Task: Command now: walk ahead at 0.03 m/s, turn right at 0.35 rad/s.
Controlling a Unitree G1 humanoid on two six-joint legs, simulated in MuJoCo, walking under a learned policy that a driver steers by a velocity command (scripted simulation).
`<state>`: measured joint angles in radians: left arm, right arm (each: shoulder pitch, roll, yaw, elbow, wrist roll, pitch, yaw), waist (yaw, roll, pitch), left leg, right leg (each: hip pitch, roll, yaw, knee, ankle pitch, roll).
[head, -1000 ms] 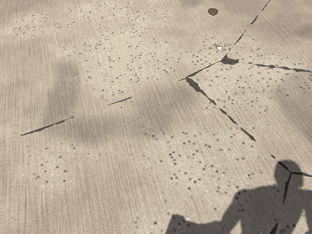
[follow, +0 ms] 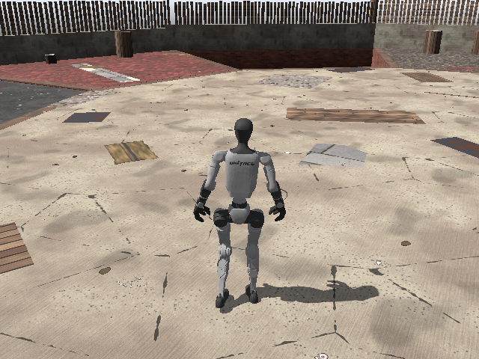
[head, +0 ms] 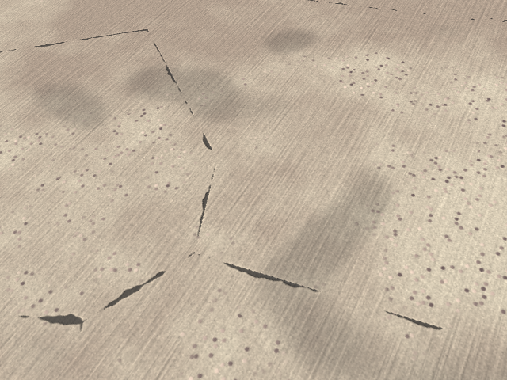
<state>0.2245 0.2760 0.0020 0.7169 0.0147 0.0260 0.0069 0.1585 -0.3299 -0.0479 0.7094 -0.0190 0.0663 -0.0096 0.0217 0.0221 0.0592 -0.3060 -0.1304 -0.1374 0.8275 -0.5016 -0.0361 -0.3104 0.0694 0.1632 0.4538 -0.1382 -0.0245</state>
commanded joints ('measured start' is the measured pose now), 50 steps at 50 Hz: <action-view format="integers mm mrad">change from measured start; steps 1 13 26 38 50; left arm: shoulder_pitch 16 48 -90 114 34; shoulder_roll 229 117 125 248 133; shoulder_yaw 90 119 96 126 69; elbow -49 -54 -100 -127 -23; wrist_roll -13 -22 -10 -17 21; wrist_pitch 2 23 63 23 -50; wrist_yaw -11 -16 -77 -22 12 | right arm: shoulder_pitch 48 100 107 62 70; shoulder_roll -94 -188 -114 -51 -68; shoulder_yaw -19 -28 -18 -9 -48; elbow -44 -41 -54 -98 -8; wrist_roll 4 5 -15 -16 -3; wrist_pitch -4 -56 -60 -29 -25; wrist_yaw -7 -67 -33 -2 76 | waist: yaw -31 -29 -77 106 18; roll -181 40 127 -163 -128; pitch -98 -155 -54 -258 46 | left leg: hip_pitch -135 387 358 -278 -495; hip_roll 1 305 398 207 186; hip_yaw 47 -240 101 190 92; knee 25 -652 -472 312 230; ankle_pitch -5 13 837 -148 238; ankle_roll -14 138 238 -16 39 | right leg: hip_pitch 215 -203 -309 392 384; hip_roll -171 83 -76 -500 -392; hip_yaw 350 240 -176 216 -8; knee -129 95 529 -71 -401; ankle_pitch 189 -440 -277 643 -483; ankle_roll -120 63 97 -286 -124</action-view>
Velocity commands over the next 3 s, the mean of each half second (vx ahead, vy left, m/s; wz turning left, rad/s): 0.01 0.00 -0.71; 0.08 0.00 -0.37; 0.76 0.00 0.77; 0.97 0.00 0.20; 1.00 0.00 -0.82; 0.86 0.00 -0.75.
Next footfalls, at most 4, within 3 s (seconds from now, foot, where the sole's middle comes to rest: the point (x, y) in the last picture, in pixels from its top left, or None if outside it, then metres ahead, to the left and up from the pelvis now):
0.24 left None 0.04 0.09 -0.78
0.72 right None -0.05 -0.10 -0.78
1.44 left None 0.40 -0.01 -0.78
1.94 right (321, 242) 0.88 -0.11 -0.78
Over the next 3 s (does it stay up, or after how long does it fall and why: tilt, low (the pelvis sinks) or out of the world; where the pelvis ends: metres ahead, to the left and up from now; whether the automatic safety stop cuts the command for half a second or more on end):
stays up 1.55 -0.34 -0.01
